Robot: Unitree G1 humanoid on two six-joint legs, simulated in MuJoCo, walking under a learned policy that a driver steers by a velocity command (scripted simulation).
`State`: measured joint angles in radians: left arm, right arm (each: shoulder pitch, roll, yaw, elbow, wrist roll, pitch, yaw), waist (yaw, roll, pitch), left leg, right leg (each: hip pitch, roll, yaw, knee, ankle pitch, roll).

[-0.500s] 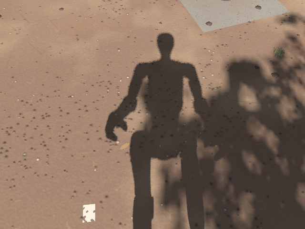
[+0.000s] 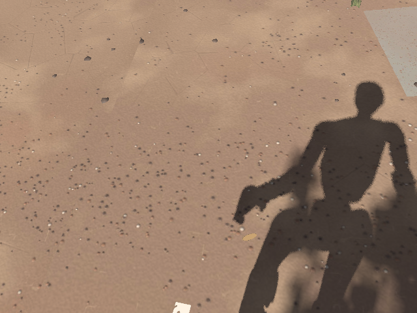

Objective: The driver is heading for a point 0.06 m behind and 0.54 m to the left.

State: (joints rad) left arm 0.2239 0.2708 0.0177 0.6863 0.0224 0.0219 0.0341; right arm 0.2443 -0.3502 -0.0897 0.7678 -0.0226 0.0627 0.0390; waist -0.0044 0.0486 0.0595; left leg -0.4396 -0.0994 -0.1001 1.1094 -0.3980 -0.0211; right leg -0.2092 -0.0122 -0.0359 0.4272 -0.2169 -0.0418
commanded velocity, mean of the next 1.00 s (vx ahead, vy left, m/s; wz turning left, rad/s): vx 0.16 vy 0.00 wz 0.33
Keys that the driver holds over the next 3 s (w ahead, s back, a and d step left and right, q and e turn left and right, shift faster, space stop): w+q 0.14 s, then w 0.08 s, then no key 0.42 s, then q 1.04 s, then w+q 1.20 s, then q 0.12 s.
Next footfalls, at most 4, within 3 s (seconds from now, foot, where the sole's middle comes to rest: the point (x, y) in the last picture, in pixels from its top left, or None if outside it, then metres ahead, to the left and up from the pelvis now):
0.34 left None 0.15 0.15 -0.78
0.82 right None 0.20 -0.01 -0.78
1.20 left None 0.13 0.20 -0.78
1.78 right None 0.23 0.05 -0.78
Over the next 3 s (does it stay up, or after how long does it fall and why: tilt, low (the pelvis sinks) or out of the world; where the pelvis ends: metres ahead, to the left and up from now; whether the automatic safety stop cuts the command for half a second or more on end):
stays up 0.30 0.63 -0.02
